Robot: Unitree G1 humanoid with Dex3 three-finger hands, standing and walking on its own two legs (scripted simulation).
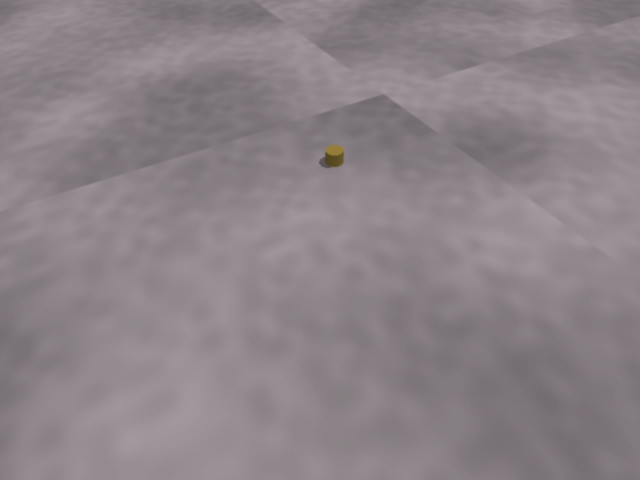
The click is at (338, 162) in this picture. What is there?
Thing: low tin
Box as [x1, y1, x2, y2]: [325, 145, 343, 166]
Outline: 328,146 325,150 326,163 331,166 340,165 343,159 342,147 338,145
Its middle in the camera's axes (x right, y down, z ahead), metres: +0.07 -0.43 +2.04
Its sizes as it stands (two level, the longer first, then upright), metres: 0.096 0.096 0.073
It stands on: the floor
